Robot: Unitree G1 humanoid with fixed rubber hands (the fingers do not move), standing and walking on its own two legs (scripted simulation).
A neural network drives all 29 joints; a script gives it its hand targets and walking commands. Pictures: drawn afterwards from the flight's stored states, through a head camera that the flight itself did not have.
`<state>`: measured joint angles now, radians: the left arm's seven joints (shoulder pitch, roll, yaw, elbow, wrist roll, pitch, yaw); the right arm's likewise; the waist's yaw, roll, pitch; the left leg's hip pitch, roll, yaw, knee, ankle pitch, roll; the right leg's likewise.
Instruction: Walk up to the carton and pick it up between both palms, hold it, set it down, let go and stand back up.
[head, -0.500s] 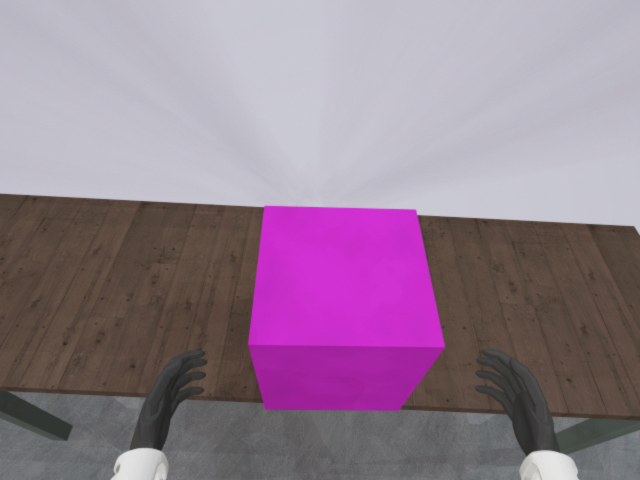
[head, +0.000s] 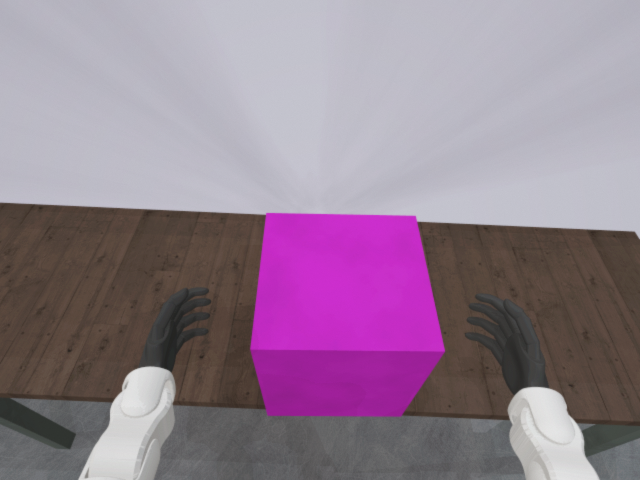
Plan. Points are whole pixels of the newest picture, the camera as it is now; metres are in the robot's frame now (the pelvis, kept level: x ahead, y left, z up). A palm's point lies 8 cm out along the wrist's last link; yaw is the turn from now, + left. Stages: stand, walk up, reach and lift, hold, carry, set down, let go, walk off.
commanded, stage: reach and lift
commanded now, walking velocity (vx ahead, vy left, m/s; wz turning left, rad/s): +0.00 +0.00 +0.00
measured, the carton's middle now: (337, 321) +0.34 -0.01 -0.05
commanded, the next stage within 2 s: none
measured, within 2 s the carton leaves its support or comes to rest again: neither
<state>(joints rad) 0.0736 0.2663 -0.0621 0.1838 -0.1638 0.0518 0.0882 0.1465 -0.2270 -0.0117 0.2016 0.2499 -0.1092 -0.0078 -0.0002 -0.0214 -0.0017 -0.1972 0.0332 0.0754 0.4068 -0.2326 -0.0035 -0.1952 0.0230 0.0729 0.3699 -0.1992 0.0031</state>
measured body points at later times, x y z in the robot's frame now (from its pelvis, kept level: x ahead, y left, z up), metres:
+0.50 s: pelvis -0.02 +0.00 +0.00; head +0.00 +0.00 +0.45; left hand +0.35 +0.20 +0.11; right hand +0.34 -0.19 +0.08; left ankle -0.01 +0.11 -0.74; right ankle +0.00 -0.13 -0.74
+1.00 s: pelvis -0.01 +0.00 +0.00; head +0.02 +0.00 +0.45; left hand +0.35 +0.22 +0.06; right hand +0.36 -0.21 +0.06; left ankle -0.01 +0.11 -0.74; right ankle +0.00 -0.13 -0.74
